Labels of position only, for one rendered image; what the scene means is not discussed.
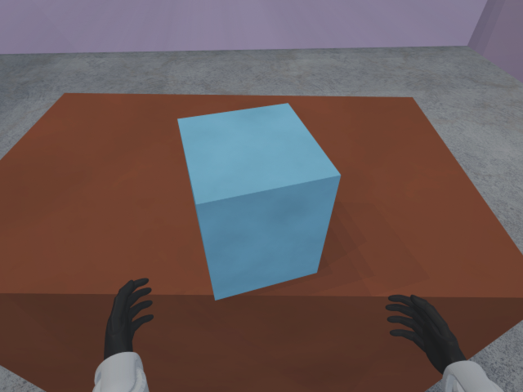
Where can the robot right hand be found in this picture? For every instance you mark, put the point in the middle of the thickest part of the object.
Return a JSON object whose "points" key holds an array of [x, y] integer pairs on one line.
{"points": [[431, 332]]}

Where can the right robot forearm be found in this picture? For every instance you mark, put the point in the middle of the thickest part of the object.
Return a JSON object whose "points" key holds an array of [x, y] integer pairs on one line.
{"points": [[467, 376]]}

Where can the left robot forearm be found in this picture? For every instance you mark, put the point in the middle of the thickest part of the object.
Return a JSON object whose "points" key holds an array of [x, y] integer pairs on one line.
{"points": [[122, 372]]}

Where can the carton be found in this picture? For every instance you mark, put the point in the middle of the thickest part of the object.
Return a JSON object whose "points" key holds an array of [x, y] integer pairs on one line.
{"points": [[263, 191]]}

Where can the pedestal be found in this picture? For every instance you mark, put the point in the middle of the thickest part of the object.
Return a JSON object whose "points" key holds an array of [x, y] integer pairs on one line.
{"points": [[97, 193]]}

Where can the robot left hand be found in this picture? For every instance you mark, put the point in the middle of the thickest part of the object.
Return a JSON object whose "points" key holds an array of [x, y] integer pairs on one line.
{"points": [[120, 329]]}

